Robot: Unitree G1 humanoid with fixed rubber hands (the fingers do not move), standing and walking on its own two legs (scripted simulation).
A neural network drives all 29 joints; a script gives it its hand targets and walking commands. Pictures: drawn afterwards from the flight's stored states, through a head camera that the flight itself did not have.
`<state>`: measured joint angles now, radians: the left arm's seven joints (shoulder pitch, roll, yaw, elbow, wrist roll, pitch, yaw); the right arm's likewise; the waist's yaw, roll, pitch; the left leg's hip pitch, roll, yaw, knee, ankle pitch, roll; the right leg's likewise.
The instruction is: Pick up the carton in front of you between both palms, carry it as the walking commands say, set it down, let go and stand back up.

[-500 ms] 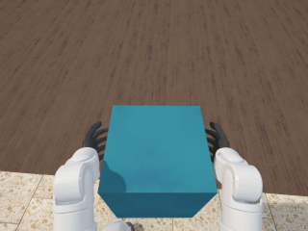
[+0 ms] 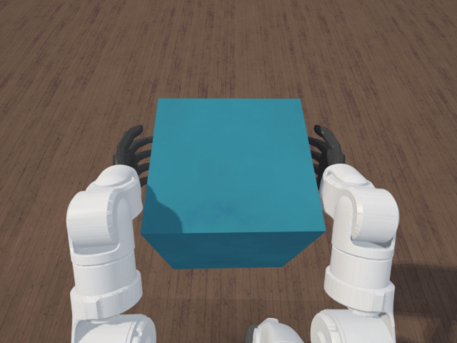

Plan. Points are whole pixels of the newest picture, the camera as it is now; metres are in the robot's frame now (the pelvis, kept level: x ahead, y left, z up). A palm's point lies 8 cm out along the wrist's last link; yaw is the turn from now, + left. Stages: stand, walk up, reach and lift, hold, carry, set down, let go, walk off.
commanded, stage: carry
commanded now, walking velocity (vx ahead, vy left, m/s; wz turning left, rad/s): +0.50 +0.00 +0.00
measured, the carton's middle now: (228, 194) +0.33 -0.01 +0.09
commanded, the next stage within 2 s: none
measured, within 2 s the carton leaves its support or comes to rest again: neither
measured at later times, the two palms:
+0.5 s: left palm (162, 52) +0.72 +0.14 +0.14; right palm (283, 50) +0.73 -0.16 +0.14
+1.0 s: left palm out of the picture +1.03 +0.11 +0.18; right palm out of the picture +1.05 -0.19 +0.19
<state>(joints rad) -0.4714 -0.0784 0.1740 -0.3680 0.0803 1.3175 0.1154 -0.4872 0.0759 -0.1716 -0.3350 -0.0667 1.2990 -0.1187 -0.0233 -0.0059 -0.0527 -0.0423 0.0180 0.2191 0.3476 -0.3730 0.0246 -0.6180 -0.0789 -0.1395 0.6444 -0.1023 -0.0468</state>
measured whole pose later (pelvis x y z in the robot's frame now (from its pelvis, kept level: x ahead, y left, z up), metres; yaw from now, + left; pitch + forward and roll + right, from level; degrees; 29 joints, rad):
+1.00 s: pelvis +0.65 -0.04 +0.04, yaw +0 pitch +5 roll +0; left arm -0.81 -0.04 0.26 0.05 0.10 1.31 0.14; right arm -0.84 -0.04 -0.29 0.10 -0.04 1.31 -0.13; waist 0.04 0.01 0.02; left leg -0.47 -0.01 0.00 1.27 -0.48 0.04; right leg -0.49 0.02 -0.11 0.64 -0.35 -0.08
